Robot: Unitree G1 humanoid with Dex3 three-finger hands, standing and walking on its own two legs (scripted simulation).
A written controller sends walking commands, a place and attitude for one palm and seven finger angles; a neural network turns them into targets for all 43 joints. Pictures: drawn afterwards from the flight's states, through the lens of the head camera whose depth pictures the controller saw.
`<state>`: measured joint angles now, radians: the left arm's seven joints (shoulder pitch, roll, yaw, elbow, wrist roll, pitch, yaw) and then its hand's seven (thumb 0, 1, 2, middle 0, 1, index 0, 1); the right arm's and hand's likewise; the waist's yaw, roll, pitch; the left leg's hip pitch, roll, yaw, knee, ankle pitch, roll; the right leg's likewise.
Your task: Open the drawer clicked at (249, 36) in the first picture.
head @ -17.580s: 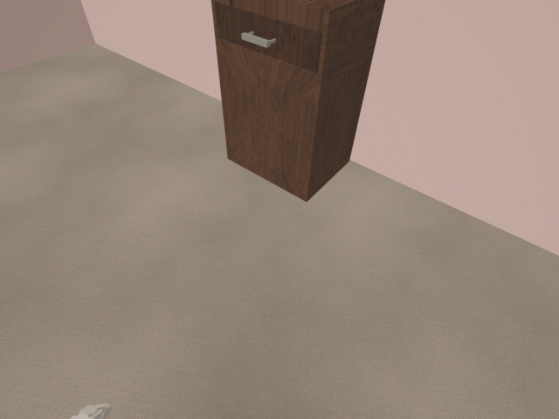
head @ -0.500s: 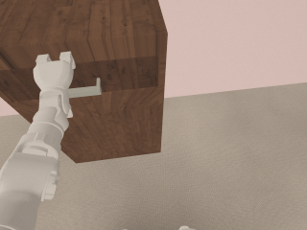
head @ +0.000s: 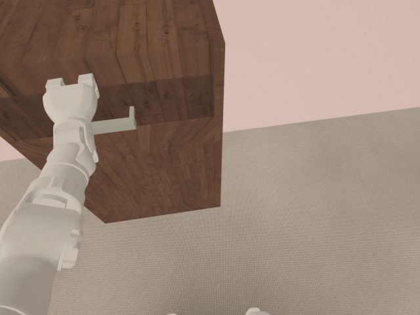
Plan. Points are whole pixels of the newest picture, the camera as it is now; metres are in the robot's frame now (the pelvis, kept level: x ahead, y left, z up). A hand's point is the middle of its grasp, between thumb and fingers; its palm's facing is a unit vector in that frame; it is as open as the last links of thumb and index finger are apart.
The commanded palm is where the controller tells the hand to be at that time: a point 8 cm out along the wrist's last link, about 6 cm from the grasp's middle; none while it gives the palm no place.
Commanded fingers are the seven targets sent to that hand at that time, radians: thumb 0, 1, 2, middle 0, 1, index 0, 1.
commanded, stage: move the hooked fingers above the handle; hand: left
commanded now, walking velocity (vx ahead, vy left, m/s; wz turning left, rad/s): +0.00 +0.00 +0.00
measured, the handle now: (107, 119) +0.55 +0.22 +0.00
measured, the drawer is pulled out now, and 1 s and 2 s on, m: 0.00 0.00 0.00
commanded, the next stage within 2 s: lift the fingers back up to retry in 1.58 s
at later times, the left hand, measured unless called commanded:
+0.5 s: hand (77, 129) +0.48 +0.25 +0.05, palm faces -0.08 +0.03 -1.00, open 13.8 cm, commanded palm +0.47 +0.22 +0.11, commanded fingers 0.00 -0.50 0.30 -0.30 -1.20 -0.30 -1.20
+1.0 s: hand (81, 137) +0.47 +0.24 +0.04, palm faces -0.18 -0.02 -0.98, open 13.8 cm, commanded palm +0.48 +0.22 +0.11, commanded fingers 0.00 -0.50 0.30 -0.30 -1.20 -0.30 -1.20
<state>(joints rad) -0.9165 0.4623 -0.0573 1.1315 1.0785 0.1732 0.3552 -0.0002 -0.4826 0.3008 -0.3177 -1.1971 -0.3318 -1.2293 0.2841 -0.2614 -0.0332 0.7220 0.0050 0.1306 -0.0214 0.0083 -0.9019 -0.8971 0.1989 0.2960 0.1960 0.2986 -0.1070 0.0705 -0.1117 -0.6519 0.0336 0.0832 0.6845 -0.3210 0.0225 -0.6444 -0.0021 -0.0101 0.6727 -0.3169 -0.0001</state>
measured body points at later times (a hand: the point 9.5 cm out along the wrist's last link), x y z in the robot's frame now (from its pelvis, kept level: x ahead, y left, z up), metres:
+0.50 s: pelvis +0.00 +0.00 +0.00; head +0.09 -0.02 +0.44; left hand +0.48 +0.25 +0.11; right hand +0.03 -0.27 -0.14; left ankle +0.00 +0.11 -0.72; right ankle -0.01 -0.12 -0.72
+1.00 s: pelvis +0.01 +0.00 +0.00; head +0.09 -0.01 +0.45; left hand +0.48 +0.24 +0.10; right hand +0.04 -0.27 -0.13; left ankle +0.00 +0.11 -0.72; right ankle -0.01 -0.12 -0.72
